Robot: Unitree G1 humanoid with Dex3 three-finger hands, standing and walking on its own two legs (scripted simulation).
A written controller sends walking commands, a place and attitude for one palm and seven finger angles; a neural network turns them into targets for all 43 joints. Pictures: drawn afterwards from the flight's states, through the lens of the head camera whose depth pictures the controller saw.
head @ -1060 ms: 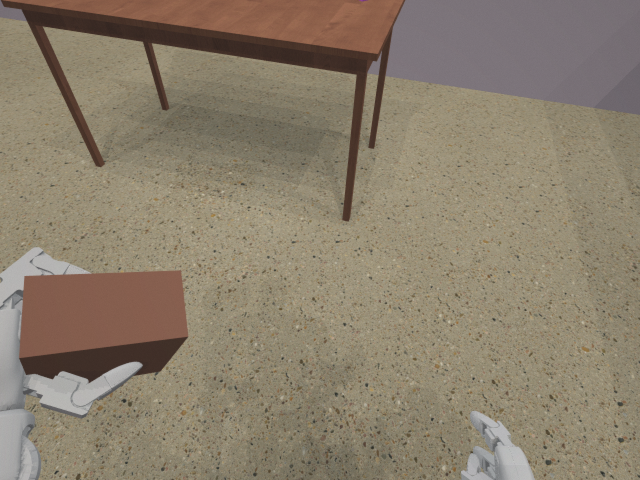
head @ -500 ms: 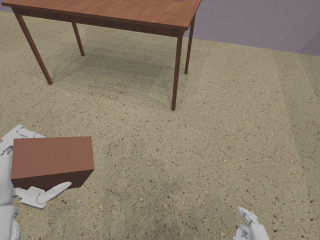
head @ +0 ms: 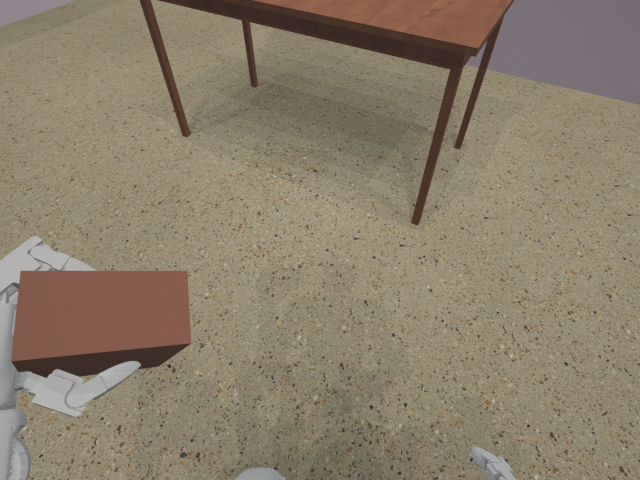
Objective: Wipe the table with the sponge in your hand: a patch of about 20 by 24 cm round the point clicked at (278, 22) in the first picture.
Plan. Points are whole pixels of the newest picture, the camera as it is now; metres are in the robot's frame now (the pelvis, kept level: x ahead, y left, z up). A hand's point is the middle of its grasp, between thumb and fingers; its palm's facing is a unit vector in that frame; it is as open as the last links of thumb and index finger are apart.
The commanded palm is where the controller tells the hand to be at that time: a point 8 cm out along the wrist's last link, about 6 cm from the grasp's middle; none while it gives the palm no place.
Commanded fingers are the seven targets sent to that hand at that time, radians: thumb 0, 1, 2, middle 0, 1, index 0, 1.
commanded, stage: walk to a spot facing it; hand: left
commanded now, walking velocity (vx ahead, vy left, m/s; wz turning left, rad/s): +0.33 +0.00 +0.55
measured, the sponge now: (127, 327) +0.23 +0.19 +0.15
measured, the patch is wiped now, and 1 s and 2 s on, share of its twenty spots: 0.00 0.00 0.00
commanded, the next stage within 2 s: none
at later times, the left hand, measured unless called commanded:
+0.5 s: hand (76, 270) +0.27 +0.24 +0.19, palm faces +0.60 -0.65 -0.47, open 10.4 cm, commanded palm +0.21 +0.27 +0.19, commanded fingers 0.00 0.10 1.30 -1.20 -1.60 -1.20 -1.60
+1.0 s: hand (87, 185) +0.39 +0.28 +0.18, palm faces +0.67 -0.62 -0.41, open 10.4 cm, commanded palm +0.31 +0.29 +0.19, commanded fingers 0.00 0.10 1.30 -1.20 -1.60 -1.20 -1.60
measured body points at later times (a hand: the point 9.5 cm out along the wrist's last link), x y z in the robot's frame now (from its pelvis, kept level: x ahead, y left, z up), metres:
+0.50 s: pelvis +0.13 -0.04 -0.01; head +0.14 -0.05 +0.43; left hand +0.23 +0.27 +0.21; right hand +0.34 -0.18 -0.11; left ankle +0.09 +0.14 -0.72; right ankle +0.20 -0.14 -0.73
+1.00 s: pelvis +0.26 -0.02 +0.00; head +0.28 +0.00 +0.45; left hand +0.35 +0.31 +0.20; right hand +0.50 -0.18 -0.08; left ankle +0.24 +0.10 -0.73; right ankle +0.26 -0.14 -0.65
